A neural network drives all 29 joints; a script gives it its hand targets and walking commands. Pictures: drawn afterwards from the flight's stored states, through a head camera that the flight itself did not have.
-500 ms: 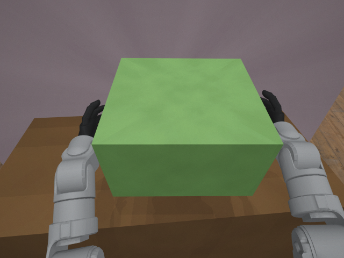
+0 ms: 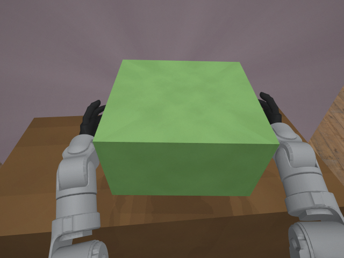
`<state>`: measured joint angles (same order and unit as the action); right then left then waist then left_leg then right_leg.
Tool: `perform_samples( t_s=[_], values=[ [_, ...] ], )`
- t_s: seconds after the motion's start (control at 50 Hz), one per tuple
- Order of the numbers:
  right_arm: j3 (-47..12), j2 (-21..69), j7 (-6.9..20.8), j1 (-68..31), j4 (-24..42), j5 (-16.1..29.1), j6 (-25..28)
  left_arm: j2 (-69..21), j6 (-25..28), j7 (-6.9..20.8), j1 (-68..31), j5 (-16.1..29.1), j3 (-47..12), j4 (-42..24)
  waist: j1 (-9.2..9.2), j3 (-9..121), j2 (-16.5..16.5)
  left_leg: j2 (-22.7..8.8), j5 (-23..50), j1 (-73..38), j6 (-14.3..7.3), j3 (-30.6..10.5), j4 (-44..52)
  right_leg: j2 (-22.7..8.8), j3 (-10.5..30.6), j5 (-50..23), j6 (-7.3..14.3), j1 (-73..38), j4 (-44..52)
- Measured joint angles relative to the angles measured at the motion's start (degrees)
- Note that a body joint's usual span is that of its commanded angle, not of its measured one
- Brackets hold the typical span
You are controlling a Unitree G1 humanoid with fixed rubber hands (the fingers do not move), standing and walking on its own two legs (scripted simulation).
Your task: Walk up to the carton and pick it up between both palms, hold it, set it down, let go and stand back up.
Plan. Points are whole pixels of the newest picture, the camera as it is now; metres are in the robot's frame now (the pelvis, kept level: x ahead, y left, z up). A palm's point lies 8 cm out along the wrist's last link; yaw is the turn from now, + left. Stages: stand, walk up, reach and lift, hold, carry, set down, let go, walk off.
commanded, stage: set down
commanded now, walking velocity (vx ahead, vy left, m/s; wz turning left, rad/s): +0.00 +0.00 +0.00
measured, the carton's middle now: (181, 122) +0.40 +0.00 +0.15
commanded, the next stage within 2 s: none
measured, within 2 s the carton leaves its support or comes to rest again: neither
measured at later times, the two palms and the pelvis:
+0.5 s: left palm (94, 144) +0.36 +0.21 +0.11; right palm (258, 141) +0.37 -0.19 +0.12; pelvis +0.02 +0.00 +0.00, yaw +1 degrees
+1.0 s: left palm (98, 146) +0.38 +0.21 +0.09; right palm (253, 145) +0.38 -0.19 +0.09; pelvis +0.02 +0.00 +0.00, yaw +1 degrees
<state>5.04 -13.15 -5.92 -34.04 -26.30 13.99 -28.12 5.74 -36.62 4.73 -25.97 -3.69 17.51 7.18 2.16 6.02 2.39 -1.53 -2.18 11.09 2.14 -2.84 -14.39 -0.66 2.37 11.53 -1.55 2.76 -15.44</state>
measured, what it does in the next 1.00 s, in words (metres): stands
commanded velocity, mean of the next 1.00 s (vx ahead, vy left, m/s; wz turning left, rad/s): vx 0.00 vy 0.00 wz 0.00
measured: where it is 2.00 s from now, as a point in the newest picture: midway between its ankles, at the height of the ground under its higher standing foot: outside the picture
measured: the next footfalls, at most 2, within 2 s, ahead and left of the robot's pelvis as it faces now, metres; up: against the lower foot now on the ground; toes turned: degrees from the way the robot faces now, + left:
none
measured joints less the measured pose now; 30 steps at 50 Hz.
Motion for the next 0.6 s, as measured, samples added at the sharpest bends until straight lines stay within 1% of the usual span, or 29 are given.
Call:
perform_samples(
  t_s=[0.06,0.12,0.2,0.3,0.36,0.46,0.6],
  values=[
    [-0.57,0.64,0.49,1.36,-0.70,-1.19,2.43,-0.25,1.80,0.70,1.29,-0.55,0.43,0.20,-0.03,-0.59,0.29,0.20,-0.14,-0.72,-0.05,0.08,0.11,-0.22,-0.02,0.37,-0.04,-0.55,-0.29],
    [-0.41,1.56,0.88,3.06,-0.54,-2.47,5.47,0.03,4.93,0.81,2.63,-0.04,0.06,0.73,-0.16,-0.96,0.40,0.40,-0.49,-0.65,-0.08,0.04,-0.34,-0.41,-0.15,0.93,-0.07,-0.42,-1.01],
    [0.76,2.88,1.45,4.71,-1.55,-4.80,10.05,0.57,10.19,1.13,2.58,0.43,-0.50,4.20,-0.48,-1.30,0.60,0.70,-0.88,-0.16,-0.14,-0.23,-0.96,-0.66,-0.55,1.58,-0.12,0.00,-1.83],
    [1.45,3.87,1.32,5.94,-3.85,-6.76,14.41,1.73,15.39,1.30,1.87,1.04,-1.76,9.46,-0.65,-1.46,0.90,1.00,-1.23,0.37,-0.20,-0.58,-1.33,-0.92,-1.07,1.98,-0.17,0.19,-1.91],
    [0.89,3.97,0.67,6.81,-4.52,-6.65,16.46,2.26,17.55,1.14,2.14,1.42,-2.67,11.21,-0.61,-1.48,1.06,1.04,-1.54,0.68,-0.21,-0.68,-1.58,-0.95,-1.27,2.00,-0.18,0.15,-1.53],
    [0.00,3.80,-0.44,8.37,-4.08,-5.28,18.59,3.04,19.66,0.74,3.03,2.19,-4.28,11.75,-0.46,-1.82,1.31,0.95,-2.02,0.99,-0.17,-0.74,-1.93,-0.88,-1.44,1.89,-0.15,-0.08,-0.76],
    [-0.36,3.36,-0.85,9.09,-4.83,-4.37,20.33,3.04,21.28,0.29,2.74,2.63,-5.09,13.34,-1.14,-1.82,1.52,0.60,-2.17,1.42,-0.08,-0.18,-1.74,-0.66,-0.98,1.73,-0.03,0.52,-0.42]
  ],
)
